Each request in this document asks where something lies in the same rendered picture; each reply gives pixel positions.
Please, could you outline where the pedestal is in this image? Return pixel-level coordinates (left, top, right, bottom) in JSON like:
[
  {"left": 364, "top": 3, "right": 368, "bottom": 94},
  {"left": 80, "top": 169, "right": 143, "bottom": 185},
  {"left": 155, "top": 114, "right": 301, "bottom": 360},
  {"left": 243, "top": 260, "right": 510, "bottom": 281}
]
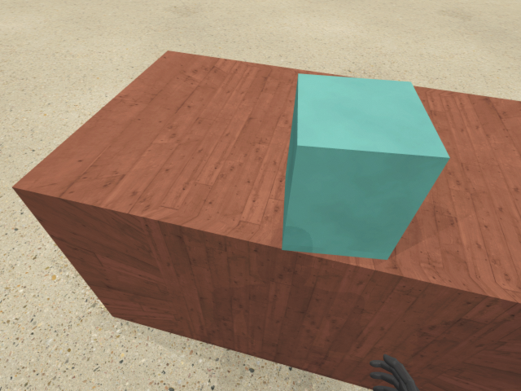
[{"left": 12, "top": 51, "right": 521, "bottom": 391}]

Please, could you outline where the carton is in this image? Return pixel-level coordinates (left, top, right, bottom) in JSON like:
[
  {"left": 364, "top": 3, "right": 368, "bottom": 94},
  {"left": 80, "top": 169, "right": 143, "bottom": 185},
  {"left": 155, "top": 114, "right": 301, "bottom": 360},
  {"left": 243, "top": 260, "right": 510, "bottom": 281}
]
[{"left": 282, "top": 73, "right": 450, "bottom": 260}]

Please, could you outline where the robot right hand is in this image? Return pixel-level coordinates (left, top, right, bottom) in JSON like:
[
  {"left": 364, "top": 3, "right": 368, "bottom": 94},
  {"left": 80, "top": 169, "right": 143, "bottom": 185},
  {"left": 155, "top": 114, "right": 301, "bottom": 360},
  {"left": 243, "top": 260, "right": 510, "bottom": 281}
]
[{"left": 370, "top": 354, "right": 420, "bottom": 391}]

